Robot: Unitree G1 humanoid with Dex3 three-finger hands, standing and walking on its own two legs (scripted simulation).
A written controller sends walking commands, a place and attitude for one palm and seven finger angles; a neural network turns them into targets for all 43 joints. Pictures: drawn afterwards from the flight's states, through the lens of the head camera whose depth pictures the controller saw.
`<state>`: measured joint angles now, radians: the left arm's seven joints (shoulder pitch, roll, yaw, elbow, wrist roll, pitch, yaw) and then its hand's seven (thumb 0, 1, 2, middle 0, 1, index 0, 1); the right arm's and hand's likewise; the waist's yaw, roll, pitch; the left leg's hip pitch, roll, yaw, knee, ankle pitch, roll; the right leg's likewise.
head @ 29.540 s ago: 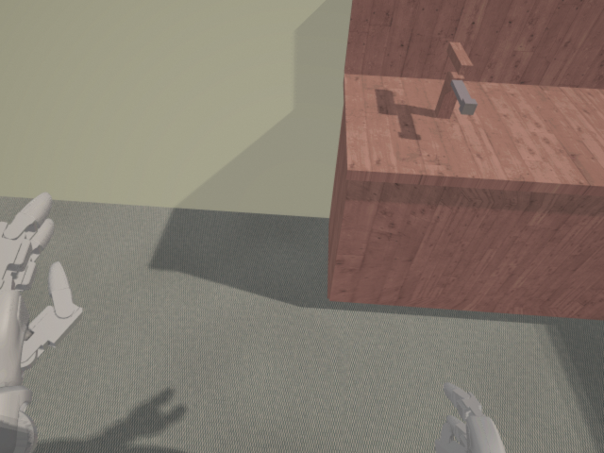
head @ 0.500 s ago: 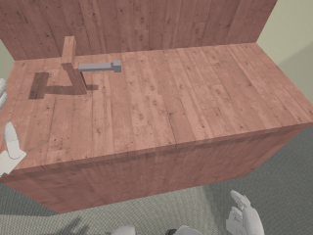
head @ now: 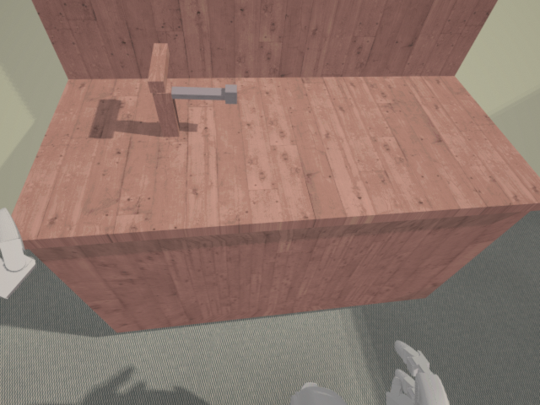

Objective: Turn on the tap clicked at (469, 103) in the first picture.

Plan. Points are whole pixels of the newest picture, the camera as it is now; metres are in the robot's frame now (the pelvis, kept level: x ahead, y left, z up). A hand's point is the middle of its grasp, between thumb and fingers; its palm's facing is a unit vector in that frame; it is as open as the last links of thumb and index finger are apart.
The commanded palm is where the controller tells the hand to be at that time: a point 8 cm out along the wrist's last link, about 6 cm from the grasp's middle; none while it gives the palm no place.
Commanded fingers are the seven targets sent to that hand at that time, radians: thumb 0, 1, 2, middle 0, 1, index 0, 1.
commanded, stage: step back with the hand held close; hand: left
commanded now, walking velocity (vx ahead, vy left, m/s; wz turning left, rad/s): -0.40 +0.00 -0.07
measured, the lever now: (231, 94) +0.68 +0.13 +0.06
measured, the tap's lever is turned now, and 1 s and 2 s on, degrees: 86 86 86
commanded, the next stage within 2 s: stop stepping back and stand still in 0.02 s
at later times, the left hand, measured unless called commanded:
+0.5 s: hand out of the picture +0.10 +0.25 +0.17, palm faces +0.46 -0.82 -0.35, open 7.4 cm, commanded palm +0.05 +0.28 +0.18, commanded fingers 0.00 0.90 0.90 -0.20 -0.30 -0.20 -0.30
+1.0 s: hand out of the picture +0.09 +0.23 +0.16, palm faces +0.37 -0.86 -0.36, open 7.4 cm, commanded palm +0.04 +0.27 +0.18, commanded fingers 0.00 0.90 0.90 -0.20 -0.30 -0.20 -0.30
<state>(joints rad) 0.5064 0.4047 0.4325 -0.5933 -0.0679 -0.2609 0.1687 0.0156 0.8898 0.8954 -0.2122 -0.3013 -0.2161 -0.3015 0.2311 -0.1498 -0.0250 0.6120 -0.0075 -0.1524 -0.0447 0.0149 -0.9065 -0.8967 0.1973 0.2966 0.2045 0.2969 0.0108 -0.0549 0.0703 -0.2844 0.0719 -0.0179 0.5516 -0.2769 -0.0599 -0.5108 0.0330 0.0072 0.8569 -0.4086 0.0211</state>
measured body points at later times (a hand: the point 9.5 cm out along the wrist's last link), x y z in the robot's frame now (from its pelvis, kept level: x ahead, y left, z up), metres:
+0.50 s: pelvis -0.10 +0.00 -0.01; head -0.13 +0.01 +0.44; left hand +0.07 +0.29 +0.19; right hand +0.03 -0.24 -0.09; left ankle -0.07 +0.12 -0.73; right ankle -0.07 -0.10 -0.73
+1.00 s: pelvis -0.13 -0.01 -0.01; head -0.14 +0.00 +0.44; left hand +0.06 +0.27 +0.18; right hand +0.00 -0.24 -0.10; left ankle -0.12 +0.11 -0.70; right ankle -0.08 -0.11 -0.73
